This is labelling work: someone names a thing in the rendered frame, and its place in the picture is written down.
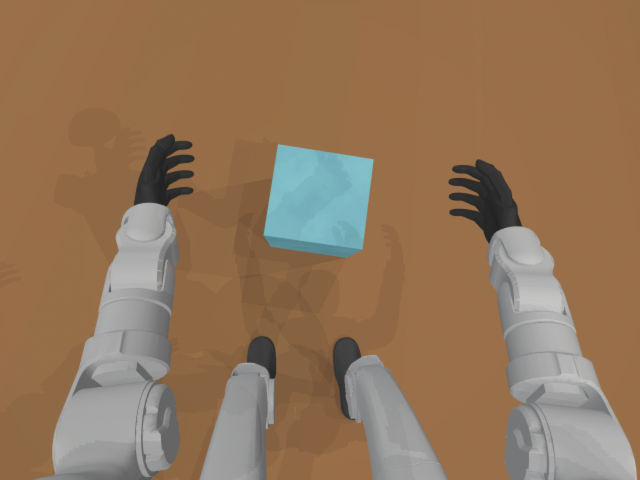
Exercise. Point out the robot right forearm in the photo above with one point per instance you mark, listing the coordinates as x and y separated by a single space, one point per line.
546 362

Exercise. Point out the robot right upper arm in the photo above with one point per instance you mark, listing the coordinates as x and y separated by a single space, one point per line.
555 442

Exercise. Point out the robot left hand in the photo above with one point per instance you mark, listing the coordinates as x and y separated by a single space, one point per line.
153 180

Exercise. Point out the left robot foot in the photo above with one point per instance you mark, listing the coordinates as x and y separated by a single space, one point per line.
262 351

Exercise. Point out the carton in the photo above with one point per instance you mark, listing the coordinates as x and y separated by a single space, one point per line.
318 201

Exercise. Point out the robot left forearm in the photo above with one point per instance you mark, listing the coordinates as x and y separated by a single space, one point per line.
130 342

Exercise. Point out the robot left upper arm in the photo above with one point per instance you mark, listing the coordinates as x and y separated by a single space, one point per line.
117 432

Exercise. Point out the robot left thigh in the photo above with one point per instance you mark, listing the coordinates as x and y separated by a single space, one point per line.
237 450

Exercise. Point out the robot right hand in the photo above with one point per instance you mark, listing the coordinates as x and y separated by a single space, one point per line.
497 208

